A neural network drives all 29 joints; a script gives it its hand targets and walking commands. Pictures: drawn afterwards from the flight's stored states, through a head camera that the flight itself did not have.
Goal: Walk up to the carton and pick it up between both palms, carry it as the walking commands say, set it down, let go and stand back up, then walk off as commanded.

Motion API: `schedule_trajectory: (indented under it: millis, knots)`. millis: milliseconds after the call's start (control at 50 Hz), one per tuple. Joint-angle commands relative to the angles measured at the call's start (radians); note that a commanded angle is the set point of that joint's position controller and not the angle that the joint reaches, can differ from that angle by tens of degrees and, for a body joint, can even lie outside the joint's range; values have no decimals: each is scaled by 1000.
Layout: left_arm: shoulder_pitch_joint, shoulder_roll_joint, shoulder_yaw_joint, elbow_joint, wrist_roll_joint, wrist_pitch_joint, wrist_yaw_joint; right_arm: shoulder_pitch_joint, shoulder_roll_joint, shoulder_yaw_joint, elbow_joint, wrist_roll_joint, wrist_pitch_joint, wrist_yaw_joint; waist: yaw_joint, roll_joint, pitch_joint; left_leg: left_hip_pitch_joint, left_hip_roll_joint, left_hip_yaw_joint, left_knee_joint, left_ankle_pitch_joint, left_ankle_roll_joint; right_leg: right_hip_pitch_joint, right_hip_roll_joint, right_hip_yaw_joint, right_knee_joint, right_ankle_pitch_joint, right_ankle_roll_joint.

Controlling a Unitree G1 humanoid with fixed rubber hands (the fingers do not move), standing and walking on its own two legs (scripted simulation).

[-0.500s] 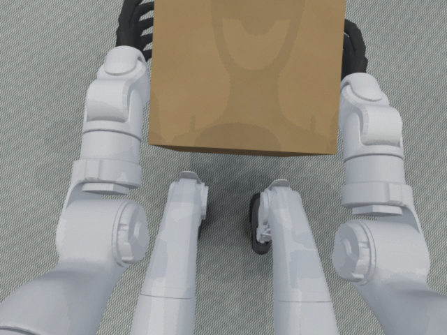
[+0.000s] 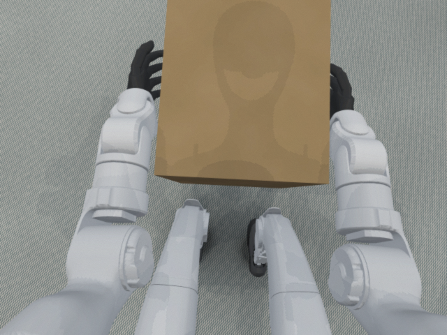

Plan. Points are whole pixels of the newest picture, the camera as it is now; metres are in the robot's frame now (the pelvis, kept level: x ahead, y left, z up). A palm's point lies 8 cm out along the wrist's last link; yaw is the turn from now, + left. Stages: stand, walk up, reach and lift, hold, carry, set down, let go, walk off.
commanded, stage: reach and lift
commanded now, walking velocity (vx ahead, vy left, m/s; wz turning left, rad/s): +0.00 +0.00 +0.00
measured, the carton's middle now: (238, 106) +0.48 +0.01 -0.10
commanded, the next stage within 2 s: none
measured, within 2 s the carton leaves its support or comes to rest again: neither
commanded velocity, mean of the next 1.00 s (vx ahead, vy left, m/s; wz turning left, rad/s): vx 0.00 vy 0.00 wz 0.00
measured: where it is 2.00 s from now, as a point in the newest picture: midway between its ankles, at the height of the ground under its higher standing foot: (226, 252)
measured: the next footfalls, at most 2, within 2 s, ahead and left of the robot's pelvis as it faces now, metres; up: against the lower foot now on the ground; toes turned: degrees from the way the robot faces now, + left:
none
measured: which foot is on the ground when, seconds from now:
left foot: down 0.00-1.00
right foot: down 0.00-1.00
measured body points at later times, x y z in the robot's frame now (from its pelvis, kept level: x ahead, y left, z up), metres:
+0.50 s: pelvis +0.05 +0.01 +0.07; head +0.15 +0.02 +0.51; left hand +0.45 +0.17 +0.06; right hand +0.44 -0.16 +0.05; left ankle +0.16 +0.11 -0.62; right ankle +0.13 -0.12 -0.62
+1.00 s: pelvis +0.13 +0.00 +0.11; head +0.12 +0.01 +0.56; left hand +0.44 +0.16 +0.12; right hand +0.43 -0.16 +0.11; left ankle +0.16 +0.11 -0.62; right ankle +0.13 -0.12 -0.62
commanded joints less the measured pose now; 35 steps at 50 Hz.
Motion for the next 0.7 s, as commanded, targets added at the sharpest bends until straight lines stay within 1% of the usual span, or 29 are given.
schedule_trajectory:
  millis: [0,20,60,80,100,120,160,180,200,240,280,300,320,340,360,380,400,420,440,460,480,500,540,560,600,620,640,660,680]
  knots:
    - [-722,-1176,-600,-155,-182,-32,-315,-972,1028,582,-172,169,-99,308,-43,76,-2043,735,-86,-58,-215,-26,5,232,80,40,-256,-37,-37]
    - [-722,-1240,-663,-193,-205,-33,-316,-953,1037,628,-212,182,-104,317,-66,72,-2157,826,-89,-62,-215,37,-9,242,88,27,-251,33,-38]
    - [-599,-1196,-633,-194,-191,-18,-308,-975,1029,678,-322,217,-106,318,-20,52,-2169,887,-86,-61,-224,167,5,320,88,32,-289,123,-31]
    - [-591,-1221,-669,-234,-199,-31,-309,-903,1065,678,-287,208,-104,317,-56,46,-2203,895,-87,-49,-225,193,6,373,88,37,-292,162,-29]
    - [-603,-1219,-628,-150,-195,-26,-313,-985,1005,646,-281,174,-111,312,-57,-5,-2063,795,-83,-67,-231,132,11,304,88,37,-290,92,-27]
    - [-582,-1219,-649,-215,-201,-27,-315,-960,1051,694,-347,208,-106,316,-38,-26,-2159,899,-90,-41,-271,175,10,453,86,34,-344,143,-18]
    - [-624,-1163,-629,-181,-166,-28,-315,-912,1047,657,-211,189,-96,321,-2,13,-1963,806,-77,-55,-309,53,9,336,74,56,-355,16,-23]
    - [-657,-1221,-650,-152,-179,-22,-311,-986,1014,640,-223,190,-114,331,-18,52,-1963,863,-75,-88,-327,-10,7,296,71,51,-349,-17,-36]
    - [-618,-1193,-627,-145,-161,-6,-318,-917,1030,616,-205,149,-89,329,-44,23,-1957,858,-78,-71,-357,-30,8,388,74,48,-399,-22,-37]
    - [-537,-1202,-580,-96,-134,-19,-324,-894,1064,645,-222,149,-102,339,8,-19,-1877,806,-78,-54,-357,37,13,378,77,42,-392,29,-30]
    - [-556,-1224,-610,-230,-145,-31,-327,-909,1105,667,-326,174,-115,340,-7,-5,-2021,908,-94,-33,-350,169,26,535,72,67,-434,144,-29]
    - [-451,-1253,-573,-136,-143,-27,-333,-882,1083,682,-326,171,-117,335,-1,-28,-1925,858,-92,-37,-352,232,26,524,70,62,-437,187,-31]
    - [-491,-1218,-533,-63,-106,-31,-337,-810,1073,576,-149,137,-110,339,-17,22,-1655,756,-75,-54,-373,110,26,336,61,67,-436,74,-34]
    - [-501,-1249,-548,-87,-119,-34,-342,-807,1096,567,-160,129,-112,349,-21,16,-1700,826,-70,-60,-412,57,29,423,59,73,-479,40,-44]
    - [-404,-1247,-472,44,-51,-25,-344,-780,1107,534,-92,99,-108,357,14,-8,-1553,769,-71,-65,-432,-21,38,324,59,70,-487,-44,-36]
    - [-345,-1323,-563,-129,-104,-35,-339,-717,1182,649,-228,151,-114,357,-1,-24,-1788,946,-82,-47,-441,202,28,522,76,53,-505,174,-32]
    - [-375,-1232,-448,37,-47,-31,-343,-699,1130,506,-5,82,-103,358,2,8,-1341,681,-58,-53,-443,32,35,275,53,67,-504,-12,-33]
    - [-300,-1262,-407,98,-4,-15,-344,-705,1116,504,-59,55,-101,363,23,10,-1304,706,-71,-27,-482,41,35,351,59,50,-526,16,-39]
    - [-392,-1262,-396,106,-20,-29,-357,-749,1100,449,0,43,-111,360,6,30,-1194,653,-59,-34,-496,-53,33,307,48,67,-540,-62,-46]
    - [-274,-1273,-348,130,22,-12,-355,-645,1179,429,71,16,-88,364,39,-25,-1183,685,-58,-45,-522,-59,39,323,56,52,-549,-73,-38]
    - [-330,-1278,-378,112,2,-17,-359,-636,1118,393,58,3,-96,367,-34,47,-1095,665,-52,-39,-533,-72,28,318,46,50,-573,-62,-52]
    - [-353,-1263,-354,108,5,-34,-357,-602,1108,373,135,-15,-104,378,-12,30,-1045,677,-44,-52,-535,-42,26,242,51,45,-549,-50,-55]
    - [-254,-1304,-400,87,5,-33,-370,-656,1124,415,-31,16,-122,379,3,12,-1153,766,-49,-70,-547,28,26,334,61,47,-573,21,-53]
    - [-201,-1341,-410,110,-3,-15,-366,-590,1103,409,-13,7,-116,375,-17,40,-1169,799,-48,-58,-544,111,16,368,58,51,-591,75,-59]
    - [-126,-1330,-428,72,-13,-14,-372,-406,1165,428,19,-9,-83,363,-49,1,-1172,823,-55,-37,-561,207,14,480,55,56,-626,169,-45]
    - [-104,-1258,-391,94,16,-10,-373,-408,1135,382,49,-24,-74,369,-24,-35,-1129,793,-46,-40,-576,171,21,446,65,51,-632,124,-32]
    - [-29,-1292,-435,65,9,-6,-363,-319,1181,432,7,7,-68,365,-12,-5,-1140,857,-54,-25,-588,280,15,525,63,59,-649,228,-34]
    - [-50,-1232,-407,92,6,-1,-372,-258,1129,389,85,-38,-51,360,-35,-32,-1070,798,-50,-22,-600,249,17,510,56,68,-675,196,-32]
    - [-27,-1217,-397,80,18,-1,-369,-249,1129,397,78,-43,-47,361,-16,-29,-1006,789,-57,-15,-630,272,16,525,57,61,-695,209,-24]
